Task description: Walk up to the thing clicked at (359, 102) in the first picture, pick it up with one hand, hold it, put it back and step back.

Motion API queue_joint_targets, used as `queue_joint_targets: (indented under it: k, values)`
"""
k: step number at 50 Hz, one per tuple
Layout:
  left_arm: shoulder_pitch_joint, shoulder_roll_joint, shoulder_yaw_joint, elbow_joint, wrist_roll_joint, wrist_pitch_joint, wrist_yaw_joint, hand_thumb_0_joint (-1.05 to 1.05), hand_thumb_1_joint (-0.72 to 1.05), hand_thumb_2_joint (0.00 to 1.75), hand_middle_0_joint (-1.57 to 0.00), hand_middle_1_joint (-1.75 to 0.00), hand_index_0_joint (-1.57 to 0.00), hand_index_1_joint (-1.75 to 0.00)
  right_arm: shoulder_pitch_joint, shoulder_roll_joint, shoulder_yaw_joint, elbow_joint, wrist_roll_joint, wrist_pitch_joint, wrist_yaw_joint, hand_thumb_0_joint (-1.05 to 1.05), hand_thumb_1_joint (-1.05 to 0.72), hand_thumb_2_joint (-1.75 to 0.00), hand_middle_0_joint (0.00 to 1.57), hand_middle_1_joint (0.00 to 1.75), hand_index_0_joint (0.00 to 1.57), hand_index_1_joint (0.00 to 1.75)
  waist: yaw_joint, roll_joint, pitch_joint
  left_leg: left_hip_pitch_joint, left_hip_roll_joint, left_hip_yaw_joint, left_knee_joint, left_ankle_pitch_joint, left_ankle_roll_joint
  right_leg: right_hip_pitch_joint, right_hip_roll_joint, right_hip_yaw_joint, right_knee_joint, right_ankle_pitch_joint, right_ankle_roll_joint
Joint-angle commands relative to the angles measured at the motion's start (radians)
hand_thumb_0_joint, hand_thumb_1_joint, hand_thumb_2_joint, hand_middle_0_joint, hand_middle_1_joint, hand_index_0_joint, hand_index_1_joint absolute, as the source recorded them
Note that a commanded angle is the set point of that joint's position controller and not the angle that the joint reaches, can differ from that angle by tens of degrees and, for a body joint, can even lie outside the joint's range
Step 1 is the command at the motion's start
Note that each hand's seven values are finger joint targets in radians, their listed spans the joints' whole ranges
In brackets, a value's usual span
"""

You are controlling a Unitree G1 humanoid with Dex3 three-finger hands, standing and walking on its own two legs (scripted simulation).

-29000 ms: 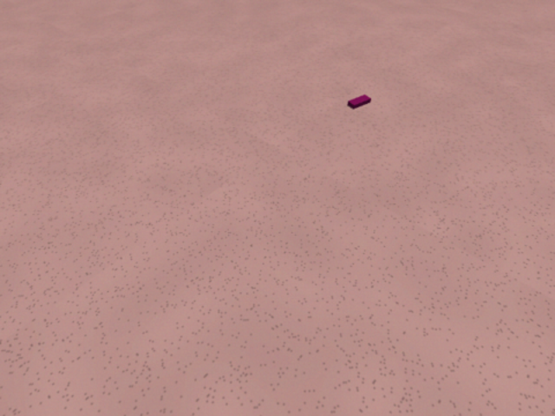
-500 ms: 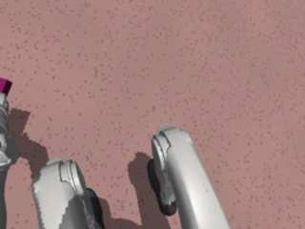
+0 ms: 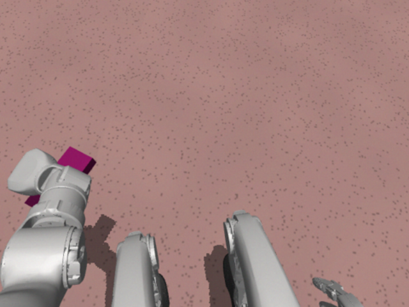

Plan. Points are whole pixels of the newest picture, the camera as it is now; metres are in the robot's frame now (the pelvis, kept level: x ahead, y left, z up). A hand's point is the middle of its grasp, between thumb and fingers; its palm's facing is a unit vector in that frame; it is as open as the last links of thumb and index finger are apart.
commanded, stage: lift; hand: left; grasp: from above
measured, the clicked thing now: (62, 181) +0.43 +0.27 -0.12
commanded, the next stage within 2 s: hold in 0.84 s
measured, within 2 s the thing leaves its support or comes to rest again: neither
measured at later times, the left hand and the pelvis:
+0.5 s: hand (18, 152) +0.40 +0.22 +0.10, palm faces -0.20 -0.38 -0.90, open 9.1 cm; pelvis +0.04 -0.01 +0.17, yaw +1 degrees
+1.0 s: hand out of the picture +0.39 +0.24 +0.18, palm faces -0.20 -0.41 -0.89, open 9.0 cm; pelvis +0.07 +0.00 +0.24, yaw +1 degrees
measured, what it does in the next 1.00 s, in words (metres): rises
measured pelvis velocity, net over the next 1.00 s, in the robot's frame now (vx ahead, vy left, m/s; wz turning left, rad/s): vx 0.07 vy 0.00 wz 0.02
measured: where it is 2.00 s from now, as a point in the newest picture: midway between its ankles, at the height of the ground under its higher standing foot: outside the picture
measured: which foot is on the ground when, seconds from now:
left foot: down 0.00-1.00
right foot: down 0.00-1.00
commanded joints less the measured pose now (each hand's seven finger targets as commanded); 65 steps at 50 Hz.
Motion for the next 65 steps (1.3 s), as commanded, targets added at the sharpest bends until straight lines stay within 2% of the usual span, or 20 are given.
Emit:
queue_joint_targets:
  k: [1,4,7,8,10,15,18,24,27,29,30,33,38,41,44,53,55,58,59,65]
  values:
    - [-0.312,0.202,-0.048,-0.228,0.011,0.031,0.046,0.0,0.52,0.71,-0.98,-0.56,-0.96,-0.59,0.095,-0.175,-0.048,-0.063,0.024,-0.019,-0.062,0.0,-0.9,-0.9,0.2,0.3,0.2,0.3,0.0,0.07,-0.558,0.511,-0.04,0.021,-0.384,0.065,0.019,0.478,0.039,-0.015,-0.397,0.04,-0.01]
    - [-0.305,0.202,-0.066,-0.256,0.015,0.047,0.051,0.0,0.45,0.73,-0.93,-0.59,-0.9,-0.62,0.085,-0.158,-0.035,-0.061,0.033,-0.022,-0.083,0.0,-0.9,-0.9,0.2,0.3,0.2,0.3,0.003,0.025,-0.535,0.548,-0.035,0.036,-0.434,0.098,0.026,0.622,0.043,0.024,-0.489,0.054,0.0]
    - [-0.303,0.147,-0.094,-0.218,0.008,0.064,0.057,0.0,0.42,0.73,-0.9,-0.6,-0.88,-0.63,0.088,-0.156,-0.034,-0.041,0.04,-0.025,-0.102,0.0,-0.9,-0.9,0.2,0.3,0.2,0.3,-0.004,0.014,-0.487,0.65,-0.03,0.031,-0.516,0.13,0.023,0.676,0.045,0.011,-0.552,0.102,-0.001]
    - [-0.285,0.154,-0.094,-0.204,0.01,0.067,0.057,0.0,0.41,0.71,-0.89,-0.59,-0.87,-0.62,0.085,-0.156,-0.033,-0.038,0.043,-0.025,-0.108,0.0,-0.9,-0.9,0.2,0.3,0.2,0.3,0.007,0.018,-0.468,0.691,-0.028,0.027,-0.547,0.14,0.021,0.698,0.045,0.006,-0.573,0.114,-0.003]
    - [-0.288,0.098,-0.12,-0.164,0.003,0.069,0.062,0.0,0.46,0.72,-0.93,-0.6,-0.91,-0.63,0.085,-0.144,-0.031,-0.03,0.046,-0.03,-0.113,0.0,-0.89,-0.9,0.2,0.3,0.2,0.3,-0.001,-0.001,-0.428,0.714,-0.028,0.031,-0.583,0.156,0.024,0.747,0.049,0.013,-0.617,0.129,-0.001]
    - [-0.257,0.047,-0.126,-0.048,-0.021,0.077,0.081,0.0,0.51,0.69,-0.95,-0.61,-0.94,-0.62,0.09,-0.123,-0.03,-0.027,0.043,-0.037,-0.119,0.0,-0.89,-0.9,0.2,0.3,0.2,0.3,0.016,-0.016,-0.331,0.767,-0.037,0.061,-0.662,0.214,0.026,0.867,0.049,0.034,-0.737,0.168,0.002]
    - [-0.272,0.052,-0.117,-0.03,-0.035,0.08,0.095,0.0,0.53,0.66,-0.96,-0.6,-0.95,-0.61,0.091,-0.114,-0.028,-0.036,0.036,-0.035,-0.117,0.0,-0.89,-0.9,0.2,0.3,0.2,0.3,0.022,-0.026,-0.296,0.793,-0.044,0.073,-0.712,0.244,0.03,0.939,0.049,0.042,-0.805,0.193,0.006]
    - [-0.289,0.035,-0.101,-0.05,-0.054,0.092,0.128,0.0,0.65,0.69,-1.02,-0.67,-1.02,-0.66,0.105,-0.113,-0.036,-0.04,0.022,-0.024,-0.1,0.0,-0.89,-0.9,0.2,0.3,0.2,0.3,0.039,-0.035,-0.315,0.915,-0.043,0.08,-0.8,0.346,0.027,1.059,0.053,0.026,-0.869,0.318,0.009]
    - [-0.287,0.043,-0.08,-0.081,-0.085,0.107,0.128,0.0,0.66,0.7,-1.0,-0.7,-1.02,-0.69,0.115,-0.112,-0.042,-0.045,0.017,-0.012,-0.093,0.0,-0.89,-0.9,0.2,0.3,0.2,0.3,0.048,-0.03,-0.371,0.978,-0.048,0.089,-0.829,0.431,0.025,1.143,0.047,0.028,-0.883,0.464,0.012]
    - [-0.269,0.044,-0.084,-0.115,-0.086,0.12,0.113,0.0,0.66,0.72,-1.01,-0.7,-1.02,-0.69,0.122,-0.116,-0.044,-0.052,0.02,-0.003,-0.089,0.0,-0.89,-0.9,0.2,0.3,0.2,0.3,0.043,-0.063,-0.403,1.013,-0.05,0.087,-0.859,0.449,0.027,1.207,0.044,0.031,-0.906,0.518,0.02]
    - [-0.274,0.069,-0.085,-0.134,-0.078,0.121,0.111,0.0,0.65,0.74,-1.0,-0.69,-1.0,-0.69,0.114,-0.118,-0.044,-0.06,0.021,0.0,-0.09,0.0,-0.89,-0.9,0.2,0.3,0.2,0.3,0.05,-0.053,-0.37,1.026,-0.053,0.088,-0.885,0.43,0.027,1.216,0.044,0.03,-0.933,0.47,0.017]
    - [-0.24,0.044,-0.114,-0.142,-0.055,0.128,0.094,0.0,0.68,0.71,-1.03,-0.67,-1.03,-0.67,0.106,-0.113,-0.042,-0.064,0.027,0.004,-0.092,0.0,-0.89,-0.9,0.2,0.3,0.2,0.3,0.051,-0.071,-0.337,1.07,-0.052,0.083,-0.941,0.411,0.027,1.233,0.049,0.021,-0.983,0.401,0.016]
    - [-0.227,0.004,-0.138,-0.181,-0.069,0.144,0.061,0.0,0.68,0.68,-1.01,-0.69,-1.02,-0.68,0.114,-0.112,-0.043,-0.064,0.042,0.005,-0.094,0.0,-0.89,-0.9,0.2,0.3,0.2,0.3,0.055,-0.065,-0.307,1.159,-0.059,0.081,-1.022,0.444,0.027,1.294,0.048,0.017,-1.044,0.429,0.014]
    - [-0.215,0.006,-0.14,-0.129,-0.054,0.152,0.047,0.0,0.69,0.67,-1.02,-0.67,-1.03,-0.66,0.109,-0.115,-0.041,-0.054,0.044,0.002,-0.095,0.0,-0.89,-0.9,0.2,0.3,0.2,0.3,0.064,-0.064,-0.219,1.193,-0.058,0.076,-1.08,0.431,0.022,1.275,0.052,0.002,-1.074,0.399,0.004]
    - [-0.217,-0.036,-0.165,-0.11,-0.039,0.142,0.048,0.0,0.7,0.67,-1.04,-0.67,-1.04,-0.67,0.097,-0.107,-0.037,-0.06,0.043,-0.005,-0.092,0.0,-0.9,-0.9,0.2,0.3,0.2,0.3,0.066,-0.046,-0.159,1.239,-0.052,0.067,-1.126,0.387,0.016,1.253,0.049,-0.006,-1.102,0.342,-0.002]
    - [-0.212,-0.032,-0.169,-0.146,-0.033,0.125,0.059,0.0,0.63,0.58,-0.99,-0.6,-0.98,-0.6,0.064,-0.109,-0.039,-0.075,0.038,0.0,-0.078,0.0,-0.9,-0.9,0.2,0.3,0.2,0.3,0.088,-0.046,-0.167,1.318,-0.055,0.074,-1.174,0.436,0.014,1.327,0.047,-0.007,-1.133,0.388,-0.008]
    - [-0.239,-0.048,-0.178,-0.17,-0.035,0.129,0.061,0.0,0.59,0.6,-0.97,-0.6,-0.96,-0.61,0.053,-0.108,-0.037,-0.083,0.04,0.009,-0.077,0.0,-0.9,-0.9,0.2,0.3,0.2,0.3,0.076,-0.044,-0.188,1.345,-0.056,0.078,-1.176,0.46,0.013,1.337,0.048,-0.005,-1.137,0.415,-0.006]
    - [-0.22,-0.021,-0.163,-0.175,-0.038,0.136,0.063,0.0,0.54,0.6,-0.92,-0.6,-0.92,-0.61,0.045,-0.114,-0.043,-0.087,0.04,0.017,-0.075,0.0,-0.9,-0.9,0.2,0.3,0.2,0.3,0.099,-0.064,-0.201,1.351,-0.062,0.083,-1.185,0.506,0.015,1.403,0.045,-0.006,-1.137,0.473,-0.005]
    - [-0.23,-0.042,-0.179,-0.201,-0.037,0.136,0.062,0.0,0.53,0.61,-0.91,-0.61,-0.91,-0.62,0.04,-0.111,-0.037,-0.09,0.041,0.019,-0.076,0.0,-0.9,-0.9,0.2,0.3,0.2,0.3,0.086,-0.053,-0.207,1.37,-0.061,0.083,-1.181,0.522,0.017,1.398,0.045,-0.003,-1.141,0.495,-0.003]
    - [-0.193,-0.047,-0.191,-0.2,-0.03,0.151,0.042,0.0,0.51,0.58,-0.9,-0.6,-0.89,-0.61,0.034,-0.108,-0.037,-0.098,0.049,0.03,-0.074,0.0,-0.9,-0.9,0.2,0.3,0.2,0.3,0.098,-0.072,-0.194,1.386,-0.064,0.082,-1.203,0.556,0.019,1.438,0.045,-0.006,-1.155,0.531,-0.002]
